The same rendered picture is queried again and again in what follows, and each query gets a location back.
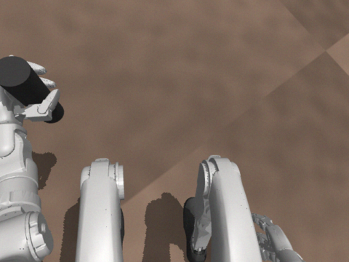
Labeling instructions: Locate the can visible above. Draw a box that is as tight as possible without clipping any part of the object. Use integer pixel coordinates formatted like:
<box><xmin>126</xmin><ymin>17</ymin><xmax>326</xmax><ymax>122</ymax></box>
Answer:
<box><xmin>0</xmin><ymin>56</ymin><xmax>64</xmax><ymax>123</ymax></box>

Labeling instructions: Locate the right robot foot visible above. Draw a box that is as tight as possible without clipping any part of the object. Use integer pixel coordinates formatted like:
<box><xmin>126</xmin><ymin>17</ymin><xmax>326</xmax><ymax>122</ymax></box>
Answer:
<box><xmin>183</xmin><ymin>197</ymin><xmax>207</xmax><ymax>262</ymax></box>

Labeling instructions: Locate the right robot arm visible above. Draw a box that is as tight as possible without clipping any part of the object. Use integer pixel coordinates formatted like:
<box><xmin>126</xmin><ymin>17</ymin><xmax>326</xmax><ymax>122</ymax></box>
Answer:
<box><xmin>275</xmin><ymin>249</ymin><xmax>306</xmax><ymax>262</ymax></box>

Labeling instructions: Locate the right robot hand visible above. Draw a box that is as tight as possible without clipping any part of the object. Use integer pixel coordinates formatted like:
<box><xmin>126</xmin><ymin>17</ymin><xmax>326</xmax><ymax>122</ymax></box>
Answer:
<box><xmin>251</xmin><ymin>213</ymin><xmax>293</xmax><ymax>262</ymax></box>

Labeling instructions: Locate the left robot arm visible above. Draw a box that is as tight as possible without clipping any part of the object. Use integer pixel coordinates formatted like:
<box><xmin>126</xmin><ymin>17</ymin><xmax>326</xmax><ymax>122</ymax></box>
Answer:
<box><xmin>0</xmin><ymin>123</ymin><xmax>53</xmax><ymax>262</ymax></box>

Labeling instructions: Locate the left robot hand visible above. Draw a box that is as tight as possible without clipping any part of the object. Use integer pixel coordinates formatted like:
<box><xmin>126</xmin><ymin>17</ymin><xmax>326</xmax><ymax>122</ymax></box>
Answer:
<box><xmin>0</xmin><ymin>55</ymin><xmax>60</xmax><ymax>126</ymax></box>

